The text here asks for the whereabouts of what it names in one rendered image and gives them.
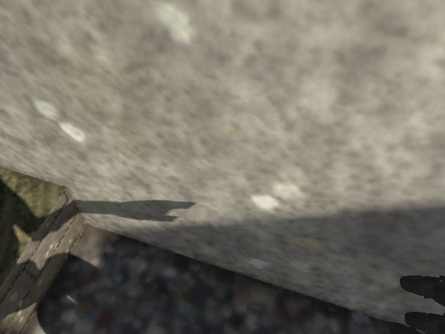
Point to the right robot hand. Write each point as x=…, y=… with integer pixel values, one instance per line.
x=430, y=288

